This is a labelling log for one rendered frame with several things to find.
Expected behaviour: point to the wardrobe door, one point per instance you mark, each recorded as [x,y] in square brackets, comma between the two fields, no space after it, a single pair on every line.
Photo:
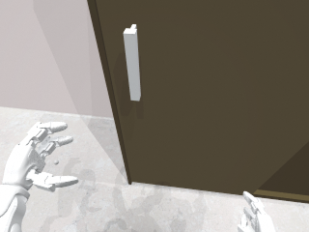
[293,176]
[224,89]

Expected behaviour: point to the handle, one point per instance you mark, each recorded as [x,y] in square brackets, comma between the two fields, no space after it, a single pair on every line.
[132,62]

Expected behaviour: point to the left robot forearm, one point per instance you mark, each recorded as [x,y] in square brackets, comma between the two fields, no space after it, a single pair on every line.
[13,200]

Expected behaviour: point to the robot right hand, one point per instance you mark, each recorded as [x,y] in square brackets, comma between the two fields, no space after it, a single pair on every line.
[260,220]

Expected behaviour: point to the robot left hand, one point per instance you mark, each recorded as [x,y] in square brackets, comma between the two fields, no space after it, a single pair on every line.
[23,158]

